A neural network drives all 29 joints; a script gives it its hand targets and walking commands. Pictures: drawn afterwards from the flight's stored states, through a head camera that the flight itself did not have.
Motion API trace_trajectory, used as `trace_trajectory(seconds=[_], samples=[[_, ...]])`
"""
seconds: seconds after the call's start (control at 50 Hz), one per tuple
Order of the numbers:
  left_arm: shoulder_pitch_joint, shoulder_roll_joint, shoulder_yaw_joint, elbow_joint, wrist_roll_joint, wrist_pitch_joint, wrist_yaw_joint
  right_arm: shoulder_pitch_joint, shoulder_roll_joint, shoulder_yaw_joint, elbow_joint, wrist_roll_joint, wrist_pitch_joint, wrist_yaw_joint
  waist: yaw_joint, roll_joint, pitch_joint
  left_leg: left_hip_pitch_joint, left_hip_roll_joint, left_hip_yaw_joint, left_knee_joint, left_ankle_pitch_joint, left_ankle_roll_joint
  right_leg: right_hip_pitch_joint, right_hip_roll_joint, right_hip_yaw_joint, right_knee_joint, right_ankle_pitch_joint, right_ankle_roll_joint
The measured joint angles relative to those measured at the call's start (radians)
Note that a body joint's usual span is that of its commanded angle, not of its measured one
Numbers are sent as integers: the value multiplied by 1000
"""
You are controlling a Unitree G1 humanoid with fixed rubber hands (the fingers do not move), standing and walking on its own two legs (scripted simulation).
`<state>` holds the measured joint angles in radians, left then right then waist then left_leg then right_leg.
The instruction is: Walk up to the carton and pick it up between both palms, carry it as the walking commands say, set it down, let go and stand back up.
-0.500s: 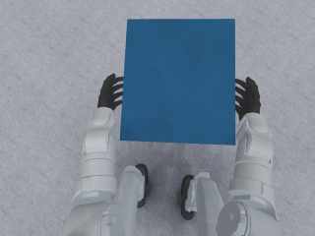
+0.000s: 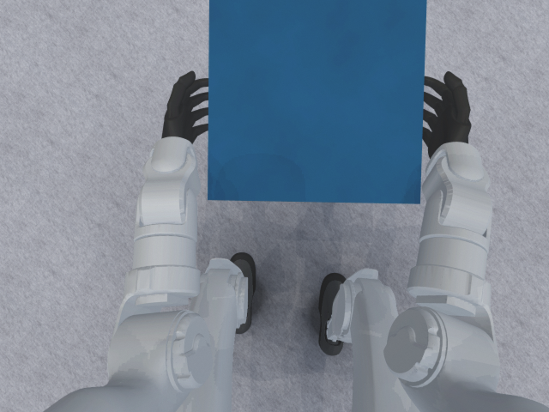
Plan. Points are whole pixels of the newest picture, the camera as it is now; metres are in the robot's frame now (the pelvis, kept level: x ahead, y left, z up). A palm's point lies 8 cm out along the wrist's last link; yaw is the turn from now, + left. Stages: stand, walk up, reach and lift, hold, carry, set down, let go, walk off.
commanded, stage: set down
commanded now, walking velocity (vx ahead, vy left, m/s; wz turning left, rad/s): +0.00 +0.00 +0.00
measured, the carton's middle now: (311, 102) +0.53 -0.02 -0.19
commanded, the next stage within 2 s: none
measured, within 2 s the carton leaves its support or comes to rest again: neither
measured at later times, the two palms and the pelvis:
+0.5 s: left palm (198, 135) +0.48 +0.16 -0.20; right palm (419, 138) +0.48 -0.18 -0.19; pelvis -0.02 +0.00 -0.06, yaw -1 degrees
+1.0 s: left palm (208, 137) +0.50 +0.16 -0.29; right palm (396, 138) +0.50 -0.18 -0.28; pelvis -0.02 +0.00 -0.12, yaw -1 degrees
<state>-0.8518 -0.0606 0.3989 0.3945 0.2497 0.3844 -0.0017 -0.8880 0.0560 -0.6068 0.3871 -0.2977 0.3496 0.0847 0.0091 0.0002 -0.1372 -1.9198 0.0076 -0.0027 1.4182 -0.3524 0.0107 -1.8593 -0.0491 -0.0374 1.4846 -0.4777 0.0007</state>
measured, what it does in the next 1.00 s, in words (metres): lowers itself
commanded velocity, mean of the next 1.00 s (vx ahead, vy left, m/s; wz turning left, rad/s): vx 0.00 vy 0.00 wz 0.00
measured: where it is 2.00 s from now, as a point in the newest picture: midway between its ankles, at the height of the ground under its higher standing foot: (285, 317)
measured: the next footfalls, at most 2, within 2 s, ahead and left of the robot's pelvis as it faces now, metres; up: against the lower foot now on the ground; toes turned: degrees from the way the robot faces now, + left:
none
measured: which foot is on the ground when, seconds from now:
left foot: down 0.00-1.00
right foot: down 0.00-1.00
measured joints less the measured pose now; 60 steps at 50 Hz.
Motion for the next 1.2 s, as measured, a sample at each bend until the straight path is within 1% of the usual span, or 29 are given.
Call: trace_trajectory(seconds=[0.46,0.74,0.98,1.2], samples=[[-177,78,0,76,0,5,7,-174,-71,16,66,0,0,-26,0,3,83,-212,0,-5,191,-19,-1,-208,5,8,195,-27,0],[-280,130,0,129,-28,6,19,-274,-120,43,119,15,-2,-42,0,5,175,-298,0,-6,319,-39,-1,-293,8,13,327,-52,0],[-358,184,0,202,-73,-15,35,-344,-166,89,180,58,-27,-62,0,10,265,-355,0,-9,430,-65,-2,-344,11,15,437,-83,0],[-475,261,0,349,-115,-54,40,-399,-202,136,249,88,-58,-74,0,30,343,-378,0,-9,510,-90,-3,-363,13,18,517,-112,0]])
